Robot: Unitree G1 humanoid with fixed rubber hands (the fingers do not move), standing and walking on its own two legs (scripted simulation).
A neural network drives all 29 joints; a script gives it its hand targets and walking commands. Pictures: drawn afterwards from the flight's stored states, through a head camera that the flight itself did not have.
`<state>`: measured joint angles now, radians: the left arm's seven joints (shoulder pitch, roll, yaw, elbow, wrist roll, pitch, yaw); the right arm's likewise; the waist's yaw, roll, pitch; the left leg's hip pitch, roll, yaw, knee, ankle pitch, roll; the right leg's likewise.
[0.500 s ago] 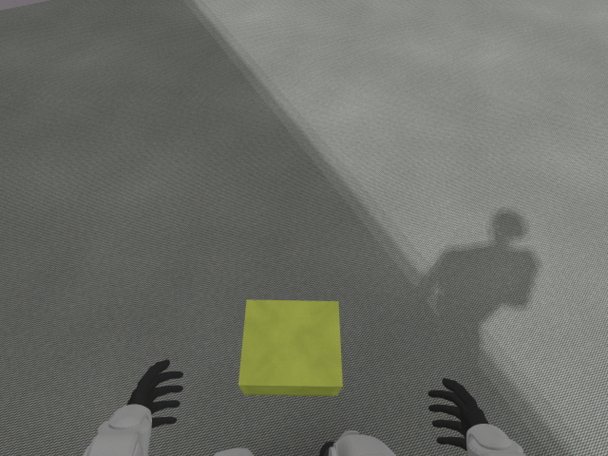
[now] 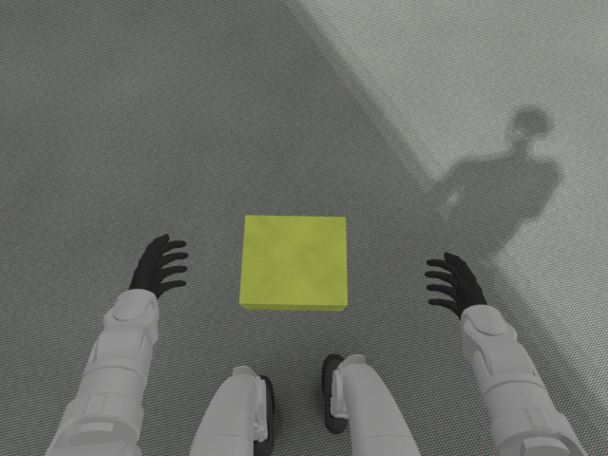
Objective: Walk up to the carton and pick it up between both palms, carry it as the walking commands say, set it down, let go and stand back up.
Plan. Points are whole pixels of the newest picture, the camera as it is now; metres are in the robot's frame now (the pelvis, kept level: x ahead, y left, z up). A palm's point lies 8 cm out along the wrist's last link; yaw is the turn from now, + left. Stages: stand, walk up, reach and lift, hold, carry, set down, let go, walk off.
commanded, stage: reach and lift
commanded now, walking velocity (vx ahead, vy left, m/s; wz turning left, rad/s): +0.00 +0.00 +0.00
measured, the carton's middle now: (294, 265) +0.47 +0.03 -0.63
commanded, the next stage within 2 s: none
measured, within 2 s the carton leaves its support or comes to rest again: neither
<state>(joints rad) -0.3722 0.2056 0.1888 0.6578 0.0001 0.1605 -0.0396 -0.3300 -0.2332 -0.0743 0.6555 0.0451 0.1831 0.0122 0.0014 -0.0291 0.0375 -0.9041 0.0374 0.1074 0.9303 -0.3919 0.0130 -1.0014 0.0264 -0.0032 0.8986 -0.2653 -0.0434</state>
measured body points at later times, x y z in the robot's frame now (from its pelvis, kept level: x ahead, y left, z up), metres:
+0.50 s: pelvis +0.00 +0.00 -0.04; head +0.30 +0.00 +0.30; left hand +0.45 +0.24 -0.17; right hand +0.46 -0.23 -0.17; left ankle +0.02 +0.11 -0.68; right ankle +0.08 -0.09 -0.68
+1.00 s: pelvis -0.04 -0.01 -0.09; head +0.31 -0.01 +0.18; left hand +0.49 +0.23 -0.23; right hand +0.50 -0.23 -0.24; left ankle +0.02 +0.11 -0.68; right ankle +0.08 -0.09 -0.68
